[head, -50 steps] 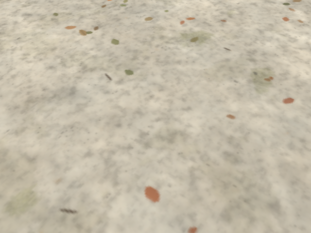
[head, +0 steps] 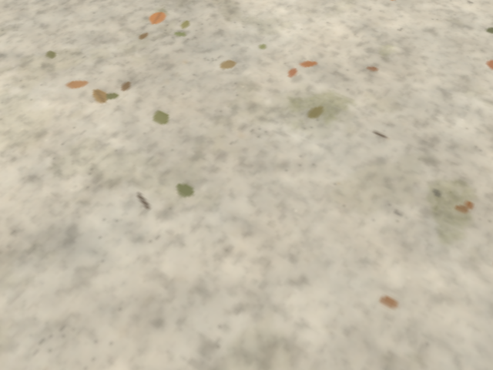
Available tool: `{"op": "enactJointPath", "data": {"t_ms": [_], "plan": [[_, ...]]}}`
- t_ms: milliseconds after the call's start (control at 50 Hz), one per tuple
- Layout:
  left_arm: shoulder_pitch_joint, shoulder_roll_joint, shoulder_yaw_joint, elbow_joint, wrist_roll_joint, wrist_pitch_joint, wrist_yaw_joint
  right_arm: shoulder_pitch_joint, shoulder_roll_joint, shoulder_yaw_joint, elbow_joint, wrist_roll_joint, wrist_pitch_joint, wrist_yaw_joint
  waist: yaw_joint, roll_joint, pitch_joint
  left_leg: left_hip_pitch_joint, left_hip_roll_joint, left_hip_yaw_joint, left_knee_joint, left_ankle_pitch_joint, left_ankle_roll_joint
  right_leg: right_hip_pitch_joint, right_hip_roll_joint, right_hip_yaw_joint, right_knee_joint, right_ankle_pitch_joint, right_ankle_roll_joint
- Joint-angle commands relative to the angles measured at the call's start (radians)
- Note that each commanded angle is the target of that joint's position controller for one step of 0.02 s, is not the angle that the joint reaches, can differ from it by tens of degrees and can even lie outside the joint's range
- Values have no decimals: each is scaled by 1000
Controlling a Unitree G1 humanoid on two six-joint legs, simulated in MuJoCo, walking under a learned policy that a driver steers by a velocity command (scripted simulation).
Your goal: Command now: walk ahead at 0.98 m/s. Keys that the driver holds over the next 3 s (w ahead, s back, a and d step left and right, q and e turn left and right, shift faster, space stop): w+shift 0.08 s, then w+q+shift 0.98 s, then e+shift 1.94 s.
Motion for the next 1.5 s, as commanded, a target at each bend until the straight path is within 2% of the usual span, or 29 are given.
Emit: {"op": "enactJointPath", "data": {"t_ms": [20, 60, 100, 200, 320, 380, 400, 420, 440, 480, 560, 720, 780, 840, 860, 880, 900, 940, 1000, 1080, 1140, 1180, 1240, 1280, 1300, 1320, 1360, 1400, 1500], "plan": [[-115, 119, 14, -156, -14, -35, -6, 285, -132, -68, 75, 6, -6, 3, -93, 25, -106, 645, 381, -755, -445, -372, 173, -727, -80, 71, 436, 123, -33], [-156, 80, 3, -161, 18, -13, -20, 257, -64, -48, 105, 0, -27, 6, -18, -66, -3, 388, 292, -561, -491, -266, 115, -643, -142, 77, 333, 129, -22], [-175, 43, -10, -184, 39, 12, -41, 288, -48, -37, 146, 21, -46, 2, 28, 11, 49, 260, 247, -480, -558, -252, 106, -631, -193, 57, 233, 118, 13], [-503, 50, -33, -321, 41, -1, -57, 358, -96, -45, 158, 44, -69, 6, -20, -12, 145, 163, 145, -323, -653, 107, 109, -645, -208, -55, -216, 419, 96], [-606, 95, -27, -358, 18, -4, -40, 428, -181, -63, 173, 47, -63, -2, -67, 51, 29, 488, 174, -322, -510, 690, 53, -441, -87, -88, -532, 492, 72], [-210, 213, 27, -253, 15, -18, 2, 372, -253, -82, 163, 26, -44, -11, 130, 94, -215, 436, 152, -332, 32, 771, 5, 17, -84, -41, -558, 282, 47], [-12, 287, 54, -225, 41, -17, 26, 350, -174, -67, 130, 20, -48, -8, 192, 30, -349, 255, 102, -300, 345, 479, 10, 255, -276, 132, -513, -14, 35], [-31, 333, 68, -225, 87, -17, 19, 486, 11, -26, 83, 83, -47, -7, 66, -288, -502, -111, -4, -236, 699, -297, -18, 516, -585, 658, -649, -279, -65], [-86, 270, 71, -235, 58, -8, 6, 388, -99, -39, 66, 72, -39, -14, 85, -222, -446, -203, 42, -241, 763, -224, 7, 411, -536, 767, -784, -376, -54], [-203, 142, 48, -218, 50, -13, -2, 254, -117, -48, 58, 48, -21, -2, 50, -53, -171, -217, 126, -218, 686, -70, -2, 124, -450, 424, -807, -110, -23], [-155, 53, 26, -125, 10, -37, -11, 176, -26, -35, 0, 12, 40, 37, -26, -77, -35, -217, 202, -198, 645, -55, -23, -81, -370, 86, -878, 168, 33], [-131, 146, 37, -84, 11, -65, -2, -117, -61, -10, -138, 11, 50, 88, -50, -17, 113, -127, 141, 9, 158, 259, 19, -111, -281, -327, -979, 703, 87], [-85, 227, 51, -93, 13, -34, 23, -55, -104, -20, -110, 16, 43, 80, -102, -75, 26, 29, 29, 87, 79, 182, 60, 46, -309, -354, -773, 1307, 105], [-179, 288, 74, -143, 31, 21, 29, 438, -213, -83, 38, 20, 38, 38, -324, -77, -215, 585, -43, -11, 12, -12, 128, -115, -347, -297, -75, 1302, 70], [-207, 235, 72, -154, 28, 22, 14, 407, -265, -121, 47, 51, 53, 11, -283, 108, -175, 730, 26, -180, -65, -102, 152, -378, -154, -282, 329, 405, 99], [-112, 119, 37, -266, 28, -2, 0, 287, -384, -129, 0, 9, 65, 12, -81, 269, -228, 930, 253, -694, -141, 68, 320, -789, -52, -164, 645, -130, 154], [-213, 156, 29, -325, 17, -33, 1, 343, -382, -139, -30, 3, 73, 1, -159, 125, -340, 979, 334, -940, -362, -182, 385, -911, -64, 22, 645, -73, 147], [-287, 169, 23, -326, 23, -49, 2, 302, -268, -117, 15, 19, 50, -14, -69, -75, -68, 638, 290, -832, -466, -182, 278, -867, -167, 45, 389, 10, 137], [-256, 143, 12, -306, 67, 18, 0, 228, -200, -87, 1, 33, 3, -18, 28, -102, 0, 294, 162, -619, -477, -10, 232, -660, -223, 37, 204, -20, 177], [-456, 83, -14, -394, 45, 29, -20, 263, -200, -87, 14, 34, -23, -7, -16, -50, 72, 150, 58, -470, -501, 235, 179, -585, -209, -39, -173, 266, 188], [-485, 35, -32, -378, 33, 5, -30, 387, -155, -74, 75, 63, -32, 2, -105, -15, 12, 252, 41, -340, -439, 654, 64, -434, -124, -127, -430, 619, 111], [-514, 55, -27, -379, 26, -1, -26, 430, -159, -68, 105, 54, -38, -4, -136, 40, 5, 393, 72, -332, -428, 715, 20, -436, -91, -137, -524, 653, 68], [-305, 150, 9, -302, 26, -17, -11, 380, -221, -79, 108, 16, -36, -29, -22, 103, -95, 583, 118, -312, -199, 962, -43, -299, -16, -115, -577, 520, 16], [15, 209, 31, -182, 19, -34, -6, 283, -205, -79, 81, 15, -29, -39, 138, 39, -198, 476, 31, -197, 280, 644, -83, -12, -123, -13, -637, 859, -9], [7, 278, 48, -179, 38, -28, -19, 511, -57, -53, 84, 50, -15, -41, -9, -283, -351, 84, -106, -147, 761, -422, -162, 374, -444, 358, -404, 1551, -218], [-12, 263, 64, -208, -1, -9, -33, 541, -130, -47, 80, 43, -16, -42, 9, -182, -536, -38, -101, -226, 882, -377, -154, 472, -478, 603, -518, 1506, -296], [-193, 177, 55, -255, -23, 19, -23, 287, -166, -40, 22, 3, -10, -36, 3, 9, -295, -80, 1, -225, 788, -204, -148, 165, -348, 421, -645, 1104, -232], [-144, 154, 50, -215, -30, 32, -11, 201, -142, -34, -28, -20, 21, -25, -21, 42, -162, -56, 32, -218, 665, -200, -160, -41, -263, 356, -708, 1056, -183], [-171, 215, 75, -227, -2, 57, -17, 193, -104, -12, -65, -13, 80, -35, -73, -20, -175, 26, 42, -205, 465, -193, -190, -269, -182, 330, -730, 918, -131]]}}
Next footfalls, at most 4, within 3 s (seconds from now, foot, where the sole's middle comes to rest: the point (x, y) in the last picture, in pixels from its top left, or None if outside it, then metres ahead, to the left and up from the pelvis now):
0.40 right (310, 315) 0.60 -0.12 -0.74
0.86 left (200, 218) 0.92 0.21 -0.74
1.28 right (152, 130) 1.30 0.42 -0.74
1.86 left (108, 145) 1.23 0.57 -0.74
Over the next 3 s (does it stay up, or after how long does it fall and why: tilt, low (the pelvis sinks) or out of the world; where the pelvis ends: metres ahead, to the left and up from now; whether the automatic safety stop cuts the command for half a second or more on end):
stays up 1.21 0.45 0.04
